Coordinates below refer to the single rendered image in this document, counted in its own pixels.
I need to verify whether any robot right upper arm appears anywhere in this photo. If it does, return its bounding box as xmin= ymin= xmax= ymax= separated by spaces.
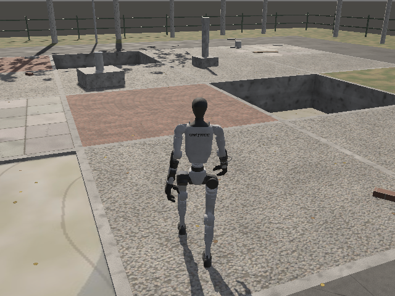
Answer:
xmin=212 ymin=125 xmax=226 ymax=157

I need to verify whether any robot left forearm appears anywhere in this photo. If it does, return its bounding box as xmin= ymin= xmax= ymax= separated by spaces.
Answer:
xmin=166 ymin=150 xmax=179 ymax=184

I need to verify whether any robot left hand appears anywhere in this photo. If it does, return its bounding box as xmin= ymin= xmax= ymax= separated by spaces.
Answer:
xmin=165 ymin=183 xmax=180 ymax=202

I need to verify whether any humanoid robot head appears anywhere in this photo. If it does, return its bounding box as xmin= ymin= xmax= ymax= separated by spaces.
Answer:
xmin=189 ymin=97 xmax=210 ymax=127

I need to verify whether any robot right hand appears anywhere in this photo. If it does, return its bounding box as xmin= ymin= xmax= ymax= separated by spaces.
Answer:
xmin=213 ymin=165 xmax=227 ymax=176

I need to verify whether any right robot thigh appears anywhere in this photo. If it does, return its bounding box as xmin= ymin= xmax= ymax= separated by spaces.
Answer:
xmin=204 ymin=173 xmax=218 ymax=226

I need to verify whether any robot left upper arm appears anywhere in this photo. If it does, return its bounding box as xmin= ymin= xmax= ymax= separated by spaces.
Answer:
xmin=173 ymin=124 xmax=186 ymax=159

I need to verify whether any robot right forearm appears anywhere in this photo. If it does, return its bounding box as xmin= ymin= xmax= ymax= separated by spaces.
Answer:
xmin=219 ymin=148 xmax=228 ymax=168

